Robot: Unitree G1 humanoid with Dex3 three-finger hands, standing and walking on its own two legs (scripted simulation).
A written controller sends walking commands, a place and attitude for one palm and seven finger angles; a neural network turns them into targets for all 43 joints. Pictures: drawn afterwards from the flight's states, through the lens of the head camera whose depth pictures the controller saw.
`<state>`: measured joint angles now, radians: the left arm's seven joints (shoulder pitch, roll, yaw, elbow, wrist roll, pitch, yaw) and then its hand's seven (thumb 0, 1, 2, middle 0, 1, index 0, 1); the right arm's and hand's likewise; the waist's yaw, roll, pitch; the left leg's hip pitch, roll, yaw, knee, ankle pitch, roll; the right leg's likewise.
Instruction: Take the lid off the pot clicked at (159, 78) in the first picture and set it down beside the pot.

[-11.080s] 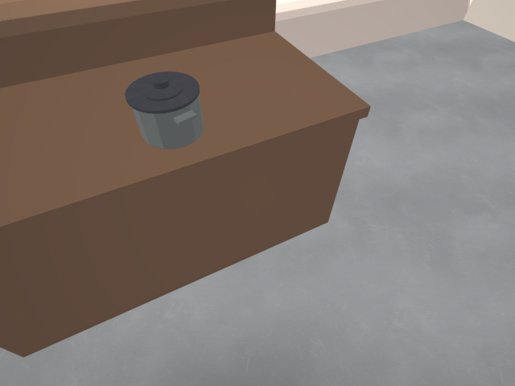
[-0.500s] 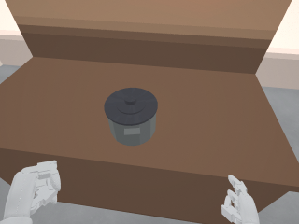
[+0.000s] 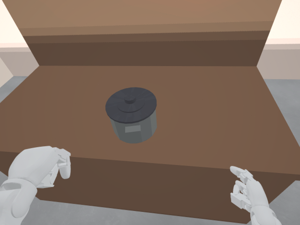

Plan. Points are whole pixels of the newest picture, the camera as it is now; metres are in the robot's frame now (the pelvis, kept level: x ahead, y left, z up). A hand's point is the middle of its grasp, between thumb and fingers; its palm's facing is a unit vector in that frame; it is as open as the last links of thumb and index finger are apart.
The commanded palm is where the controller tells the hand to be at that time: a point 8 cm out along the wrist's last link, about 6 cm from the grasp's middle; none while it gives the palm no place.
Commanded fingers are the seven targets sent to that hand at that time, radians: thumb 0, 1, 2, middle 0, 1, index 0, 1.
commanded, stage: reach forward and open the fingers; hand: left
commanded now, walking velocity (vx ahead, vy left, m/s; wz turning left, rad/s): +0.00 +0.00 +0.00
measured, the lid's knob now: (130, 98) +0.52 +0.13 +0.06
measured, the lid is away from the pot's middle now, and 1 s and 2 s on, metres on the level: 0.00 0.00 0.00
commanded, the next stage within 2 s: move the open hand above the knob in 0.70 s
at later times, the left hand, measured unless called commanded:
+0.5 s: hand (55, 155) +0.24 +0.26 +0.11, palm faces -0.16 -0.07 -0.98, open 9.2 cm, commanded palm +0.23 +0.26 +0.17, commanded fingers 0.00 -0.30 1.41 -0.82 -0.08 -0.82 -0.08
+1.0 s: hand (74, 131) +0.31 +0.23 +0.12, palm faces -0.20 -0.08 -0.98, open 10.2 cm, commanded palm +0.30 +0.23 +0.19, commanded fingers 0.00 -0.31 1.43 -0.83 -0.08 -0.83 -0.08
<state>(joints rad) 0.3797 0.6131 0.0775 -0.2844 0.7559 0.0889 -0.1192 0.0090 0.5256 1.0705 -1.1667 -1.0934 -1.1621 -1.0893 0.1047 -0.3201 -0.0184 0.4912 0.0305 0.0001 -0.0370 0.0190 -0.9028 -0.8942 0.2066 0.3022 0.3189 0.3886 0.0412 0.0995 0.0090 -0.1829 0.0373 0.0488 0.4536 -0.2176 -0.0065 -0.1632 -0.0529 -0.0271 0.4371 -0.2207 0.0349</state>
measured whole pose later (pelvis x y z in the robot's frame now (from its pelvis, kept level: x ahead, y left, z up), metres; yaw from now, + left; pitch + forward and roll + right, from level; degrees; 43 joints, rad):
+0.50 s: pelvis -0.02 +0.01 +0.00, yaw +1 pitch -4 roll +0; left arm 0.02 0.63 0.01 -0.11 0.79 0.02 -0.26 0.00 -0.19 1.37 -0.88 -0.23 -0.88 -0.23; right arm 0.04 -0.30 -0.01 0.53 0.04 0.05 -0.05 0.02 -0.90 -0.89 0.21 0.30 0.14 0.27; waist 0.05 0.09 0.04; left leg -0.17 0.01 0.04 0.39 -0.15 0.01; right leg -0.15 -0.07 -0.03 0.39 -0.17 0.04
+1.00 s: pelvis -0.01 +0.00 +0.00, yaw +1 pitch -2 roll +0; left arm -0.23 0.62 -0.09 0.04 0.79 0.14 -0.34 0.00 -0.31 1.43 -0.84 -0.09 -0.83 -0.08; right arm 0.06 -0.31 0.01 0.49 0.06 0.04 -0.02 0.02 -0.90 -0.89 0.21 0.30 0.25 0.34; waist 0.01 0.08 0.02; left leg -0.20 0.02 0.04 0.41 -0.17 -0.01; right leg -0.19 -0.06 -0.04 0.42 -0.20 0.03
